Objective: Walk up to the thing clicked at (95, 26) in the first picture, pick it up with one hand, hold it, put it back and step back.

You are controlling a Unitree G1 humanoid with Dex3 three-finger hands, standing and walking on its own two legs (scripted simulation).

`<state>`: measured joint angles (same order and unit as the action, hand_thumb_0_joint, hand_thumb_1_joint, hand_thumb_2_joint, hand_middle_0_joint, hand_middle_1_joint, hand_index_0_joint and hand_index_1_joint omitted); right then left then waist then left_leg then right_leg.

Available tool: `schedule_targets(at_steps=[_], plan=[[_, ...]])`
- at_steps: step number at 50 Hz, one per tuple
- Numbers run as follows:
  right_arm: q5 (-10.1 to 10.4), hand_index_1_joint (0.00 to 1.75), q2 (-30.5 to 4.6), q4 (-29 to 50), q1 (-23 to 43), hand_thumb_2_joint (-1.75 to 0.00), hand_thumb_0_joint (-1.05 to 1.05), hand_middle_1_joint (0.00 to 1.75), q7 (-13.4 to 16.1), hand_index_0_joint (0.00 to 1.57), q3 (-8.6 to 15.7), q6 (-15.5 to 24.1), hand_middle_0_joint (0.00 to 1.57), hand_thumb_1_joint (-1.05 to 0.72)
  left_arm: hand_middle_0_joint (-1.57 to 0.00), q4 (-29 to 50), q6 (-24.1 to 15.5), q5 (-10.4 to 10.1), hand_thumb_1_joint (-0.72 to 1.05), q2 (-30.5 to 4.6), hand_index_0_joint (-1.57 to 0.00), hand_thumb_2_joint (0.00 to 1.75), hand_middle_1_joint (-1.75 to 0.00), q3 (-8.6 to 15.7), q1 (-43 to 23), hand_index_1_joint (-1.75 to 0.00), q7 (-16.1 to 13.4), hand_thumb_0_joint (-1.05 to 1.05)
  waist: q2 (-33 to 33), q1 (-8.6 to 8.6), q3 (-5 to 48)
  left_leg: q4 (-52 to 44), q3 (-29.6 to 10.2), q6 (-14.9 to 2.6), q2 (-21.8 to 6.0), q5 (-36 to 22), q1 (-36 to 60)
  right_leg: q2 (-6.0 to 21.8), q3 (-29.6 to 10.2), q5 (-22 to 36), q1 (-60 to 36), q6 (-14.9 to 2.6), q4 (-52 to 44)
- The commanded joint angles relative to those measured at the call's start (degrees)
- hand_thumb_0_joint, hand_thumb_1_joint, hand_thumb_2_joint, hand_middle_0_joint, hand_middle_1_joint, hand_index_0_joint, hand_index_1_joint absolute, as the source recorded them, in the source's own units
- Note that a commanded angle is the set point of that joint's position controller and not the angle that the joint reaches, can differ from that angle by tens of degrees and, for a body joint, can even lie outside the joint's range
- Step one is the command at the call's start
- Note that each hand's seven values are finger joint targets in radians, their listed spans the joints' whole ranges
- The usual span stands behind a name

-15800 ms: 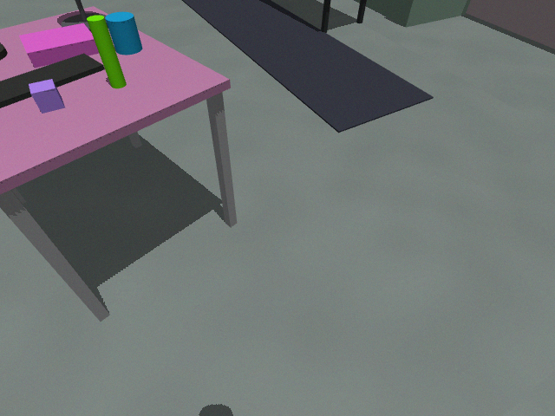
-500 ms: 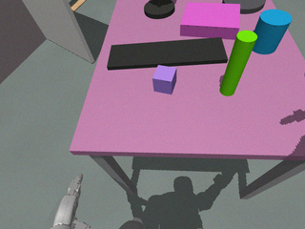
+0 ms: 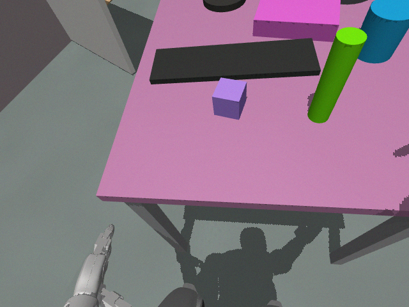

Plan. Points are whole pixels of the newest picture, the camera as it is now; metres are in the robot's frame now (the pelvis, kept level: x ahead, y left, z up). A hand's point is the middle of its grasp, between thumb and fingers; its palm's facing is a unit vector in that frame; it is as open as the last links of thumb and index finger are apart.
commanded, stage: go down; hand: right
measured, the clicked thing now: (331, 82) +0.54 -0.15 +0.09
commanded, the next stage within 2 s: approach in 0.12 s
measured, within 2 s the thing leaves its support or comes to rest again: neither
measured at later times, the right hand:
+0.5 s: hand out of the picture +0.50 -0.31 +0.14, palm faces +0.05 +1.00 +0.02, open 17.8 cm
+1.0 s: hand (350, 93) +0.55 -0.19 +0.07, palm faces +0.04 +1.00 +0.01, open 17.8 cm
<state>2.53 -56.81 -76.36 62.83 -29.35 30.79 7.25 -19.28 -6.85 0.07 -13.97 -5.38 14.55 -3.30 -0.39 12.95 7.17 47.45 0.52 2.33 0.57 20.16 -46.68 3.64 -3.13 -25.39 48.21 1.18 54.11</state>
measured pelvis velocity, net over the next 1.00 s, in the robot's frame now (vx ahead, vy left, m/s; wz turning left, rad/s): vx -0.02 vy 0.01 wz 0.03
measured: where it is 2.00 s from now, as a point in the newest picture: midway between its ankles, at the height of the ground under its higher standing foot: outside the picture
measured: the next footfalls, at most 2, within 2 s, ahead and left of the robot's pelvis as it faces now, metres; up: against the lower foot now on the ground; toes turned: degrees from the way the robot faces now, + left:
none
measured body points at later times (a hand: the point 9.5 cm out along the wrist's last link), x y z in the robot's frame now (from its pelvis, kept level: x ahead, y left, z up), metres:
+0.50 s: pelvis +0.00 +0.00 -0.01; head +0.11 -0.05 +0.42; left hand +0.16 +0.26 -0.04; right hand +0.50 -0.36 +0.14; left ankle +0.02 +0.15 -0.69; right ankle +0.00 -0.12 -0.69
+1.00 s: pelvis -0.02 +0.01 -0.04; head +0.12 -0.03 +0.39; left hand +0.12 +0.28 -0.05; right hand +0.54 -0.24 +0.07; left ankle +0.02 +0.15 -0.69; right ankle +0.00 -0.12 -0.69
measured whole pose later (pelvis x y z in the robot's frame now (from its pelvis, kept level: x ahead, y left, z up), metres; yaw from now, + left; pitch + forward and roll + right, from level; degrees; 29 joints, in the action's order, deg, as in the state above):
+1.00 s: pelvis -0.02 +0.01 -0.04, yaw +1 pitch +24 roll +4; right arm -0.8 -40.3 -73.0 61.4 -12.5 27.3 16.1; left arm -6.8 -3.1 2.9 -13.5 -0.9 16.8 -0.8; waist 0.8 17.6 7.9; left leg 59.4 0.5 1.8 1.8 23.3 -60.8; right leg 4.6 -3.7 -28.7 61.7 1.9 65.7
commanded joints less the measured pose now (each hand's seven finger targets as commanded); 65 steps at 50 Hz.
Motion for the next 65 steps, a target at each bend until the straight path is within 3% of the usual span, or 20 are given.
schedule_targets(at_steps=[1,6,8,10,13,15,18,20,27,30,33,38,44,46,50,52,55,57,62,65], plan=[[1.62,0.05,-19.56,14.1,24.05,-0.01,0.0,0.05,0.05,0.05,2.14,3.51,0.05,0.61,-0.05,8.35,-2.57,-0.19,-0.55,-10.24,-0.05,0.05,-0.05,5.74,1.22,-0.06,-0.77,0.0,17.76,-1.24,27.73,-2.74,1.45,-3.6,1.5,-18.1,9.03,-1.2,0.33,28.5,-22.16,-1.17,-4.54],[1.41,0.05,-19.35,13.48,24.1,-0.02,0.0,0.05,-0.32,0.05,2.06,3.51,0.05,0.61,-0.05,8.34,-2.5,-0.09,-0.55,-10.21,-0.05,0.05,-0.05,5.58,-0.47,-0.06,-0.83,0.0,17.76,-1.4,29.55,-2.41,1.77,-3.64,1.76,-18.52,8.5,-0.91,0.04,31.14,-24.03,-0.98,-3.93],[1.49,0.05,-17.99,11.82,22.26,-0.02,0.0,0.05,-0.34,0.05,1.46,3.34,0.05,0.61,-0.05,5.78,-2.12,-0.24,-0.55,-9.51,-0.05,0.05,-0.05,5.63,0.61,-0.06,-0.7,0.0,17.6,-1.21,26.47,-2.65,1.52,-3.65,1.65,-17.26,7.43,-1.24,0.23,28.28,-21.41,-1.31,-3.99],[1.64,0.05,-17.68,13.18,23.81,-0.02,0.0,0.05,-0.4,0.05,1.29,3.61,0.05,0.61,-0.05,10.68,-2.75,-0.16,-0.55,-10.44,-0.05,0.05,-0.05,5.31,-4.02,-0.06,-0.91,0.0,16.16,-0.86,28.82,-2.8,1.88,-3.59,1.83,-17.05,9.1,-0.98,-0.11,27.04,-21.87,-1.28,-4.71],[1.57,0.04,-18.83,10.7,22.16,-0.02,0.0,0.04,-0.71,0.05,1.61,3.72,0.05,0.61,-0.05,6.67,-2.11,-0.12,-0.56,-10.42,-0.05,0.06,-0.05,5.86,0.14,-0.06,-1.2,0.0,17.04,-0.86,26.71,-2.7,1.83,-3.59,1.72,-17.08,8.52,-1.24,0.09,26.98,-20.96,-1.26,-4.57],[1.65,0.04,-13.92,6.5,18.25,-0.02,0.0,0.04,-1.19,0.05,-0.98,3.56,0.05,0.61,-0.05,7.83,-2.2,-0.22,-0.56,-10.83,-0.04,0.06,-0.05,6.9,-1.7,-0.06,-1.08,0.0,13.88,0.73,24.92,-3.01,1.86,-3.34,1.68,-17.74,8.38,-1.26,0.0,25.29,-19.21,-1.71,-4.39],[1.99,0.05,-14.82,10.85,22.95,-0.03,0.0,0.05,-1.02,0.04,0.24,4.99,0.04,0.61,-0.05,8.68,-2.46,-0.07,-0.56,-9.84,-0.05,0.06,-0.05,6.03,-2.3,-0.06,-1.03,0.0,15.19,0.35,26.27,-1.81,1.43,-3.43,1.52,-17.58,7.65,-1.32,0.24,23.82,-18.55,-1.96,-3.36],[2.38,0.05,-8.08,6.71,19.39,-0.02,0.0,0.05,-1.34,0.05,-2.2,5.2,0.05,0.61,-0.05,6.99,-2.41,-0.04,-0.56,-7.55,-0.05,0.05,-0.05,4.43,-0.15,-0.06,-0.52,0.0,14.17,1.49,23.16,-0.79,1.65,-3.33,1.81,-17.27,4.8,-1.08,-0.08,24.49,-16.81,-1.76,-2.58],[2.49,0.05,-2.97,12.45,21.85,-0.03,0.0,0.05,2.24,0.05,-3.16,8.86,0.04,0.61,-0.05,14.66,-2.74,1.2,-0.54,-10.03,-0.05,0.04,-0.05,7.45,1.4,-0.05,0.64,0.0,17.74,3.41,27.35,3.38,2.15,-3.48,2.24,-14.45,-2.75,-0.14,-0.75,27.73,-19.32,-0.91,0.6],[2.6,0.05,-3.41,14.03,20.46,-0.03,0.0,0.05,4.5,0.04,-1.7,10.25,0.04,0.61,-0.05,14.9,-2.15,1.51,-0.53,-9.51,-0.06,0.03,-0.05,7.9,5.31,-0.04,1.34,0.0,18.54,3.48,28.29,5.05,1.99,-3.53,2.13,-14.38,-3.42,-0.33,-0.56,27.29,-17.25,-0.89,2.46],[1.89,0.04,-6.09,19.84,22.66,0.0,0.0,0.04,7.22,0.06,0.23,12.07,0.06,0.61,-0.05,20.45,-2.14,1.74,-0.54,-10.44,-0.06,0.03,-0.05,9.44,3.2,-0.04,1.45,0.0,18.75,3.63,34.48,6.62,1.58,-3.52,1.85,-15.68,-0.97,-0.68,-0.09,25.57,-15.9,-1.2,4.49],[0.55,0.04,-6.91,24.28,23.6,0.0,0.0,0.04,12.56,0.05,2.27,13.2,0.05,0.61,-0.04,25.44,-0.96,2.09,-0.53,-9.85,-0.05,0.03,-0.04,8.83,1.48,-0.03,1.69,0.0,19.63,1.73,39.55,7.38,1.53,-3.53,2.05,-15.88,3.19,-1.43,0.54,23.84,-14.0,-1.27,5.58],[-2.4,0.04,2.88,15.06,21.64,0.0,0.0,0.04,16.47,0.04,-2.86,12.31,0.04,0.61,-0.05,21.3,0.41,2.56,-0.54,-7.54,-0.05,0.04,-0.04,8.53,1.78,-0.04,1.77,0.0,17.48,3.39,29.94,5.88,1.31,-3.83,2.42,-10.35,0.21,-1.17,0.97,13.56,-7.77,-1.44,3.98],[-2.55,0.04,2.87,16.19,24.07,0.0,0.0,0.04,17.15,0.04,-2.94,12.53,0.04,0.61,-0.05,23.85,0.31,2.53,-0.54,-9.33,-0.05,0.03,-0.04,10.51,-0.46,-0.04,1.48,0.0,16.71,4.03,31.47,6.34,1.62,-3.81,2.58,-9.89,0.02,-0.67,0.39,13.15,-8.33,-1.31,3.62],[-2.29,0.04,5.25,12.13,21.17,0.0,0.0,0.04,17.38,0.04,-3.72,12.07,0.05,0.61,-0.05,23.66,0.48,2.49,-0.54,-8.86,-0.05,0.03,-0.05,10.17,1.62,-0.04,1.77,0.0,13.38,4.39,30.02,6.27,1.86,-3.34,2.75,-11.94,1.92,-0.98,0.61,14.07,-6.23,-1.8,4.21],[-2.21,0.04,3.63,14.82,23.26,0.0,0.0,0.04,17.94,0.04,-2.74,12.51,0.05,0.61,-0.05,25.15,0.67,2.43,-0.54,-9.1,-0.06,0.03,-0.05,10.6,2.11,-0.04,1.84,0.0,12.76,4.55,32.2,6.63,1.57,-3.12,2.59,-13.48,3.78,-1.14,0.84,14.79,-6.29,-1.95,4.52],[-1.96,0.04,6.55,15.09,23.13,0.0,0.0,0.04,18.23,0.04,-3.88,12.52,0.04,0.61,-0.05,24.27,1.05,2.47,-0.53,-7.61,-0.06,0.03,-0.05,9.91,5.72,-0.04,2.32,0.0,14.18,5.12,30.67,7.05,1.86,-3.34,2.82,-14.52,1.39,-1.16,0.83,17.52,-8.28,-1.75,4.74],[-2.07,0.04,5.03,17.26,22.27,0.0,0.0,0.04,18.84,0.04,-3.18,12.48,0.04,0.61,-0.05,25.23,1.27,2.27,-0.53,-9.07,-0.06,0.03,-0.05,11.55,6.22,-0.04,2.33,0.0,13.25,4.64,32.21,6.83,1.58,-3.11,2.58,-15.77,3.18,-1.43,1.12,17.39,-8.07,-2.06,5.07],[-1.59,0.03,9.99,20.23,22.76,0.0,0.0,0.03,19.84,0.03,-4.79,11.79,0.04,0.61,-0.05,25.77,1.45,1.99,-0.53,-8.26,-0.05,0.03,-0.05,11.82,6.41,-0.04,2.83,0.0,14.0,4.35,32.81,7.14,1.59,-3.22,2.6,-17.44,2.68,-1.43,1.23,20.62,-10.61,-1.83,5.2],[-1.93,0.03,8.92,23.93,25.07,0.0,0.0,0.03,20.81,0.03,-4.62,12.04,0.04,0.61,-0.04,25.95,1.63,2.15,-0.53,-9.3,-0.05,0.03,-0.05,13.1,4.95,-0.04,2.78,0.0,14.74,3.69,35.36,6.9,1.07,-3.04,2.36,-18.93,4.79,-1.56,1.69,21.07,-11.13,-1.95,5.48]])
